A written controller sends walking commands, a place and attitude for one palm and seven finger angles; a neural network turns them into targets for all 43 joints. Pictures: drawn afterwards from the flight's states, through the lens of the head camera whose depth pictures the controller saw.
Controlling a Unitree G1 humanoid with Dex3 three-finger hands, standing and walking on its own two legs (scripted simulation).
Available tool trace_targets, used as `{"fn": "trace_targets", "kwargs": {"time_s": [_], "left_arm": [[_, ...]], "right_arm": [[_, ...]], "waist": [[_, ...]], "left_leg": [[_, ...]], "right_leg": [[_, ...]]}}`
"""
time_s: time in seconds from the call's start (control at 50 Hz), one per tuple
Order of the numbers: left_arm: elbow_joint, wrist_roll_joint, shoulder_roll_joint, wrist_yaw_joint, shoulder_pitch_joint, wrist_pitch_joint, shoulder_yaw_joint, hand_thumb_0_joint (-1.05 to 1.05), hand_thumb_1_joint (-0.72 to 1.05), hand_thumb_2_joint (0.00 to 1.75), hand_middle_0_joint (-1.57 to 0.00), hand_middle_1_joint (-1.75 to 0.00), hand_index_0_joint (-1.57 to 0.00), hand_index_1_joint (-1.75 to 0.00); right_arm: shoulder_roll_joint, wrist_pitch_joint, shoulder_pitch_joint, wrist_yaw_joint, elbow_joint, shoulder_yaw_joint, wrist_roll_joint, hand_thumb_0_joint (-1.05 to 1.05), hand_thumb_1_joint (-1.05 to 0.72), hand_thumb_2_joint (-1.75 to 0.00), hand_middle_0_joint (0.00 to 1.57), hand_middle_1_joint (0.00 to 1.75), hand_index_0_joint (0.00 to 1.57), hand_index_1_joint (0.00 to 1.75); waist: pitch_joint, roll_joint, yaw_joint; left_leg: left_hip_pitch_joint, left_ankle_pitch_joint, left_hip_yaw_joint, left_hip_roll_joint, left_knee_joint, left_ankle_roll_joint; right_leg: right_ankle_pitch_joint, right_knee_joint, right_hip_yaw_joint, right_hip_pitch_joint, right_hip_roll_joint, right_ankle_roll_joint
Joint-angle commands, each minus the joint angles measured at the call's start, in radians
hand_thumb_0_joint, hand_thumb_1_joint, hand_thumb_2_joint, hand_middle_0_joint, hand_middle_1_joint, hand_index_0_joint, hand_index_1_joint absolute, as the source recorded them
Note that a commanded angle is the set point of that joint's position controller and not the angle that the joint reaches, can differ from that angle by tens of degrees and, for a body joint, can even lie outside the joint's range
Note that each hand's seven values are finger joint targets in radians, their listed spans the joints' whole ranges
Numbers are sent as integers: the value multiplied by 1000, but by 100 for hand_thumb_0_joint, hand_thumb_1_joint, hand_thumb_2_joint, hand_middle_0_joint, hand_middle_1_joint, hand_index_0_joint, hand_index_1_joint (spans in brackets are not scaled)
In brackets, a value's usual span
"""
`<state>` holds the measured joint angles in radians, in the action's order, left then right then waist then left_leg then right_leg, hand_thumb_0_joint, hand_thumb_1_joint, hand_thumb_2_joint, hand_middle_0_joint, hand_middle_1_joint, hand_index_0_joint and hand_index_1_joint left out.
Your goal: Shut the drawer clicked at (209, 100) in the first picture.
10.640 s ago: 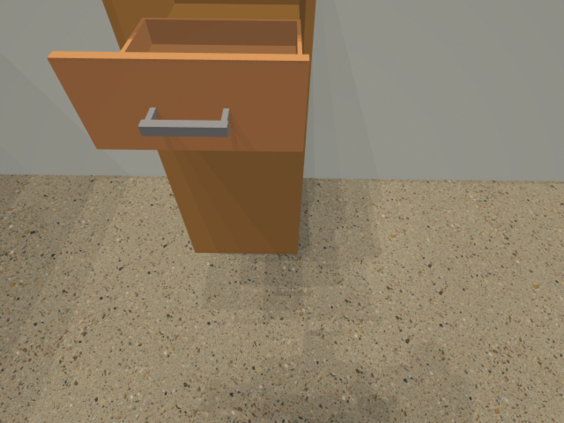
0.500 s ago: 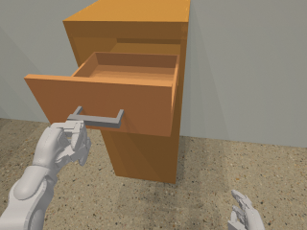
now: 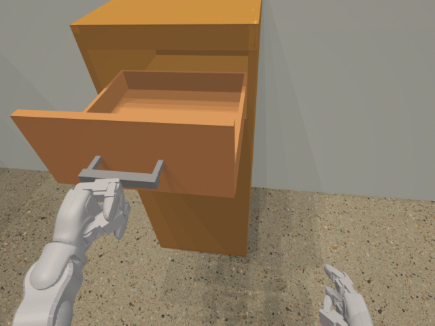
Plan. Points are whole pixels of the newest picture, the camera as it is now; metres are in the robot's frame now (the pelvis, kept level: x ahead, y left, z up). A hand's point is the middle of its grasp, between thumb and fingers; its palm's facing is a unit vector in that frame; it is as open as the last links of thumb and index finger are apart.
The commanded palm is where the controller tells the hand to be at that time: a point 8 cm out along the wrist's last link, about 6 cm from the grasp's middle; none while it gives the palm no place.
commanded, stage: bring the fist close to the handle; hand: left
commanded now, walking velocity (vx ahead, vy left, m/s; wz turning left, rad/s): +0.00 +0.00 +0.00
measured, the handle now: (123, 170) +0.34 +0.20 +0.15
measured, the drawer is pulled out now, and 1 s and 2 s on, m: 0.28 0.24 0.12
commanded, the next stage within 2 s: push the drawer shut in 0.20 s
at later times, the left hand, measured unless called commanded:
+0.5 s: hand (121, 210) +0.25 +0.17 +0.15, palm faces -0.02 -1.00 -0.08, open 3.3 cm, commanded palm +0.23 +0.22 +0.15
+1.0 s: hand (130, 184) +0.30 +0.17 +0.15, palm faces -0.04 -1.00 -0.06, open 3.0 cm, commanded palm +0.29 +0.22 +0.15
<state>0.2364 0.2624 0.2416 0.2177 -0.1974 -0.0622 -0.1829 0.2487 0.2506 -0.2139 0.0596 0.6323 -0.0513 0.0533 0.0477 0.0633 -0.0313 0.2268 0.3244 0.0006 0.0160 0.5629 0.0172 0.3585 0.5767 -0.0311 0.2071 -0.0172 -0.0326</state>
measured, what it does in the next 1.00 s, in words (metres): stands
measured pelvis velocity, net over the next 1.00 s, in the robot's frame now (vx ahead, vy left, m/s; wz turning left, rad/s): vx -0.02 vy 0.01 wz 0.01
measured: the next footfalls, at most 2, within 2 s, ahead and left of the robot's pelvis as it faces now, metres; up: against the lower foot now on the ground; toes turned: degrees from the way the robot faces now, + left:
none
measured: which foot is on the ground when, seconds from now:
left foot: down 0.00-1.00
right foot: down 0.00-1.00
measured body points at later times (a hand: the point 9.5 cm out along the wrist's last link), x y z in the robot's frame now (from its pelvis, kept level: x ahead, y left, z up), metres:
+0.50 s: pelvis -0.01 +0.01 +0.00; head -0.03 -0.02 +0.45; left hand +0.25 +0.23 +0.16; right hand +0.18 -0.21 -0.08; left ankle -0.02 +0.13 -0.73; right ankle -0.03 -0.09 -0.73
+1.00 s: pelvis -0.02 +0.01 +0.00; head -0.03 -0.02 +0.45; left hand +0.30 +0.23 +0.15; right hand +0.16 -0.22 -0.09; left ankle -0.02 +0.13 -0.73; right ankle -0.03 -0.09 -0.73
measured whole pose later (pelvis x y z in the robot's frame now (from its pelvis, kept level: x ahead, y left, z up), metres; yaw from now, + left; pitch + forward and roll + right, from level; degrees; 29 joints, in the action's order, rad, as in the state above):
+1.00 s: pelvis -0.02 +0.01 +0.00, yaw +0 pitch -1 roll +0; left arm -0.18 0.24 0.26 0.20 0.21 -0.05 -0.16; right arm 0.25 0.19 -0.19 0.08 0.69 -0.06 0.07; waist 0.01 0.05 -0.02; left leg 0.25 0.28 0.00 0.01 0.54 0.01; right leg 0.31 0.55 -0.04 0.22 -0.01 -0.02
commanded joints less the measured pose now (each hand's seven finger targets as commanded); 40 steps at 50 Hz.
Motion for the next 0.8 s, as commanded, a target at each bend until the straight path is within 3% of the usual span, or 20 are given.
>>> {"fn": "trace_targets", "kwargs": {"time_s": [0.0,0.04,0.12,0.14,0.18,0.24,0.26,0.32,0.38,0.42,0.5,0.54,0.58,0.62,0.64,0.7,0.74,0.78], "left_arm": [[256,21,119,7,155,62,-65,0,90,90,-140,-160,-140,-160],[245,20,121,6,131,58,-60,0,90,90,-140,-160,-140,-160],[281,17,122,-1,173,61,-55,0,90,90,-140,-160,-140,-160],[279,13,141,-8,168,62,-66,0,90,90,-140,-160,-140,-160],[277,12,122,-9,172,63,-52,0,90,90,-140,-160,-140,-160],[223,12,153,-14,187,62,-79,0,90,90,-140,-160,-140,-160],[215,16,127,-8,182,58,-62,0,90,90,-140,-160,-140,-160],[227,12,122,-6,261,58,-43,0,90,90,-140,-160,-140,-160],[178,14,124,-12,314,58,-41,0,90,90,-140,-160,-140,-160],[159,9,129,-11,333,56,-45,0,90,90,-140,-160,-140,-160],[95,4,111,-17,398,46,-18,0,90,90,-140,-160,-140,-160],[46,-4,174,-32,433,43,-73,0,90,90,-140,-160,-140,-160],[62,-8,129,-34,512,45,-29,0,90,90,-140,-160,-140,-160],[10,-8,145,-40,549,44,-43,0,90,90,-140,-160,-140,-160],[-4,-11,165,-44,560,49,-55,0,90,90,-140,-160,-140,-160],[-32,-7,151,-37,604,54,-50,0,90,90,-140,-160,-140,-160],[-63,-7,167,-36,627,62,-55,0,90,90,-140,-160,-140,-160],[-94,-7,154,-34,668,64,-41,0,90,90,-140,-160,-140,-160]], "right_arm": [[93,54,130,4,-181,36,1,0,-90,-90,20,30,20,30],[99,52,130,6,-176,37,0,0,-90,-90,20,30,20,30],[95,51,134,11,-179,37,1,0,-90,-90,20,30,20,30],[100,51,135,12,-175,36,-3,0,-90,-90,20,30,20,30],[93,47,137,13,-177,36,-1,0,-90,-90,20,30,20,30],[101,42,142,17,-164,34,-2,0,-90,-90,20,30,20,30],[94,40,147,17,-168,32,-1,0,-90,-90,20,30,20,30],[90,39,156,18,-170,29,3,0,-90,-90,20,30,20,30],[94,41,151,21,-160,29,2,0,-90,-90,20,30,20,30],[94,39,153,22,-157,29,3,0,-90,-90,20,30,20,30],[95,28,157,21,-152,27,6,0,-90,-90,20,30,20,30],[103,21,156,24,-141,30,5,0,-90,-90,20,30,20,30],[94,19,164,23,-148,27,7,0,-90,-90,20,30,20,30],[97,13,160,25,-135,25,7,0,-90,-90,20,30,20,30],[102,12,157,26,-130,29,7,0,-90,-90,20,30,20,30],[97,6,160,26,-130,28,8,0,-90,-90,20,30,20,30],[102,6,156,26,-123,29,8,0,-90,-90,20,30,20,30],[101,1,156,27,-121,28,11,0,-90,-90,20,30,20,30]], "waist": [[136,-41,-4],[110,-80,0],[115,-36,3],[117,-55,1],[121,-40,3],[98,-95,5],[96,-70,1],[111,-9,7],[102,-63,12],[121,-29,8],[98,-67,15],[92,-88,10],[117,-38,17],[111,-43,21],[121,-76,22],[147,-43,20],[146,-61,23],[135,-42,27]], "left_leg": [[-92,-320,-20,-17,-31,-46],[-79,-302,-19,-15,-30,-49],[-91,-280,-12,-17,-36,-46],[-87,-279,-11,-16,-34,-49],[-93,-269,-11,-16,-40,-46],[-73,-234,-7,-15,-43,-50],[-73,-228,-10,-17,-48,-49],[-90,-231,-9,-18,-51,-44],[-81,-210,-1,-16,-56,-46],[-90,-221,-3,-18,-58,-43],[-76,-193,-3,-17,-68,-45],[-61,-173,-3,-14,-72,-46],[-87,-184,-3,-17,-77,-44],[-81,-176,-2,-19,-76,-43],[-79,-179,-4,-16,-73,-47],[-93,-189,-5,-20,-78,-43],[-89,-188,-5,-16,-76,-45],[-85,-181,-3,-19,-82,-42]], "right_leg": [[-465,-74,-19,1,28,41],[-441,-84,-18,11,26,44],[-396,-84,-22,28,25,40],[-391,-86,-18,20,25,40],[-372,-87,-21,25,26,39],[-327,-104,-15,31,23,40],[-323,-106,-13,33,26,40],[-320,-99,-16,34,26,35],[-294,-109,-16,38,23,37],[-305,-102,-16,30,24,33],[-273,-115,-13,42,23,35],[-236,-127,-6,37,24,35],[-248,-120,-7,39,25,31],[-242,-125,-5,41,24,31],[-242,-129,0,34,25,33],[-259,-124,-2,25,26,30],[-257,-129,4,24,25,30],[-250,-128,-1,31,24,28]]}}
